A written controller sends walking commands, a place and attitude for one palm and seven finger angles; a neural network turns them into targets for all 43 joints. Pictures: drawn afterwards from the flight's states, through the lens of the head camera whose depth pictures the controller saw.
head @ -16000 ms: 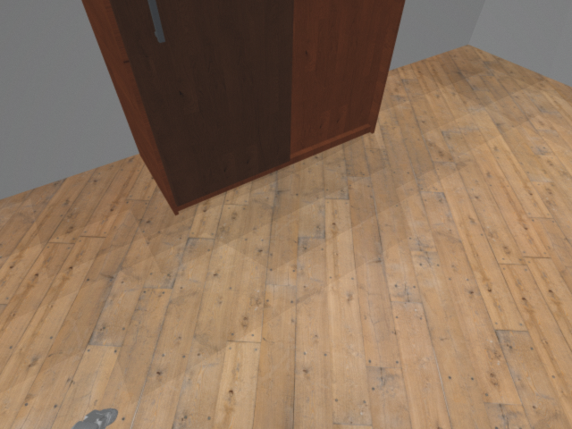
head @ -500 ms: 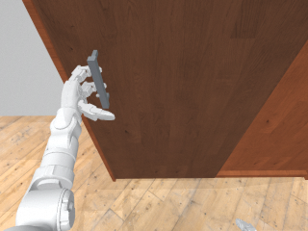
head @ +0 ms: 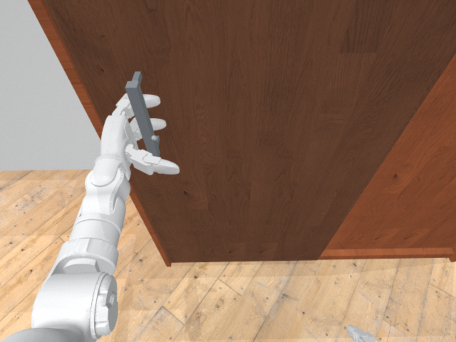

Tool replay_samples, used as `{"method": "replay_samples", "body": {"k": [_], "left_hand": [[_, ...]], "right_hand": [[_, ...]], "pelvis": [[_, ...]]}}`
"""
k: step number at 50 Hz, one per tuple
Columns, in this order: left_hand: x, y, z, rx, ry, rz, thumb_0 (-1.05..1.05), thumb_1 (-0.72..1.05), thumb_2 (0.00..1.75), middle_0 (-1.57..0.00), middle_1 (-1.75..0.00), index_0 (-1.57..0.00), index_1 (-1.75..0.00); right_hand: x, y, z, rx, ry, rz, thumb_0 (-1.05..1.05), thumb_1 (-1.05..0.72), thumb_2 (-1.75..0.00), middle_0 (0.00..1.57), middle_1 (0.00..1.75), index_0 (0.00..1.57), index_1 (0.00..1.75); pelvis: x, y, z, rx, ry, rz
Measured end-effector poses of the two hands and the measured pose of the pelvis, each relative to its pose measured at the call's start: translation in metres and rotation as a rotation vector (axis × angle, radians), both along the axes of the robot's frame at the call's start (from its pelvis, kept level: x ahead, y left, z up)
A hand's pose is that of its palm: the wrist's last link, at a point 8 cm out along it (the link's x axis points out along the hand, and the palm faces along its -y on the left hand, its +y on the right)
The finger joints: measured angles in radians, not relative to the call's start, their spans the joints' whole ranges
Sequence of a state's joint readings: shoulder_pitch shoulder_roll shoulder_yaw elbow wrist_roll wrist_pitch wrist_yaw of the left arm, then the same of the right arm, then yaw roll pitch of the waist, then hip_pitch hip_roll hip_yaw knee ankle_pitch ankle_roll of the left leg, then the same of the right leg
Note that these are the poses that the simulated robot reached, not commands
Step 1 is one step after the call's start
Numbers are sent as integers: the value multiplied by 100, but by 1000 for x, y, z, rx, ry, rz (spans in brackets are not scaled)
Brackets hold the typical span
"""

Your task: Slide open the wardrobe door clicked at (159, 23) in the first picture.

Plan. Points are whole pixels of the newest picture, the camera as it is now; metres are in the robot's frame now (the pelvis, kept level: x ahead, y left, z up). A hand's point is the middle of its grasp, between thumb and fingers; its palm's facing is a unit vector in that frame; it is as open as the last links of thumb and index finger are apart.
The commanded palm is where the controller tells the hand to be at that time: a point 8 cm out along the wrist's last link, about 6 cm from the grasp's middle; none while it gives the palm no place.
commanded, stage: slide the fingers in behind the handle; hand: left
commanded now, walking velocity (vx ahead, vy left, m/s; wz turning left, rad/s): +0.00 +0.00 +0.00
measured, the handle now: (146, 118) +0.49 +0.17 +0.12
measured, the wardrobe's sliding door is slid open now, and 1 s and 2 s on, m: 0.00 0.00 0.00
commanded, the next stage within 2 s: grip the handle and tug to test in 0.24 s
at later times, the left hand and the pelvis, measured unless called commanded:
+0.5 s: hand (147, 139) +0.43 +0.15 +0.13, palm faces +0.02 -1.00 -0.01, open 13.6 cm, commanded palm +0.39 +0.20 +0.13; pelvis +0.00 +0.00 +0.00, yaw +0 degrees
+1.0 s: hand (152, 137) +0.44 +0.15 +0.13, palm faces +0.00 -1.00 -0.01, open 6.1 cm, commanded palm +0.40 +0.20 +0.13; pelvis +0.00 +0.00 +0.00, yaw +0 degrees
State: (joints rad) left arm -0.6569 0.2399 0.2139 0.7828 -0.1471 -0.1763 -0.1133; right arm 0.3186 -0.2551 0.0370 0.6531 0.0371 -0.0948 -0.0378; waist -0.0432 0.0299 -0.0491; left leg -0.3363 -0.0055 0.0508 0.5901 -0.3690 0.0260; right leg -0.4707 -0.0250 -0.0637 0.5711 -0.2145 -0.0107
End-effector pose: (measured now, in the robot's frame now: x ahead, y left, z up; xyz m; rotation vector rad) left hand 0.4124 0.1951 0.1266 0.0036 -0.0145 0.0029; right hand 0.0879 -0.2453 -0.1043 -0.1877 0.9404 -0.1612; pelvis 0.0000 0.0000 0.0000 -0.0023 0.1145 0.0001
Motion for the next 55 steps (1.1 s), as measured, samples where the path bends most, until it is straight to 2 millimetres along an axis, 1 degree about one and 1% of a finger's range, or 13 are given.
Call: {"method": "replay_samples", "body": {"k": [14,20,24,29,36,44,50,53,55], "left_hand": [[4,2,-1,7,-3,17,-1,-50,30,-30,-120,-30,-120],[-1,9,0,5,-15,24,-1,-50,30,-30,-120,-30,-120],[-6,11,2,9,-18,18,-1,-44,32,-30,-121,-30,-121],[-6,10,2,0,-10,15,-1,-29,39,-31,-123,-28,-121],[-4,11,2,3,-11,15,0,0,51,-34,-127,-31,-125],[-1,11,2,3,-11,13,0,36,67,-37,-131,-35,-130],[4,5,-1,7,3,-3,1,63,78,-40,-136,-39,-135],[6,3,-3,-4,7,-4,1,73,83,-42,-137,-41,-137],[6,1,-3,-1,3,-4,1,75,84,-43,-138,-42,-138]], "right_hand": [[-8,-4,-1,-1,27,-14,1,-90,-90,20,30,20,30],[-7,-7,1,-7,19,-18,1,-90,-90,20,30,20,30],[-3,-7,3,-9,7,-13,1,-90,-90,20,30,20,30],[3,-6,4,-11,-13,-8,1,-90,-90,20,30,20,30],[7,-2,5,-9,-23,2,1,-90,-90,20,30,20,30],[3,3,2,-2,-6,3,1,-90,-90,20,30,20,30],[-1,5,-1,1,20,6,1,-90,-90,20,30,20,30],[-2,5,-1,1,26,0,1,-90,-90,20,30,20,30],[-3,4,-1,1,26,-5,1,-90,-90,20,30,20,30]], "pelvis": [[1,-2,0,0,8,-7],[2,-3,1,-2,4,-8],[2,-2,1,-3,-1,-5],[0,-1,1,-3,-5,-4],[0,0,0,-3,-1,-4],[1,3,0,-5,4,-2],[2,4,0,-5,11,1],[4,4,0,-4,14,-4],[4,4,0,-5,14,-5]]}}
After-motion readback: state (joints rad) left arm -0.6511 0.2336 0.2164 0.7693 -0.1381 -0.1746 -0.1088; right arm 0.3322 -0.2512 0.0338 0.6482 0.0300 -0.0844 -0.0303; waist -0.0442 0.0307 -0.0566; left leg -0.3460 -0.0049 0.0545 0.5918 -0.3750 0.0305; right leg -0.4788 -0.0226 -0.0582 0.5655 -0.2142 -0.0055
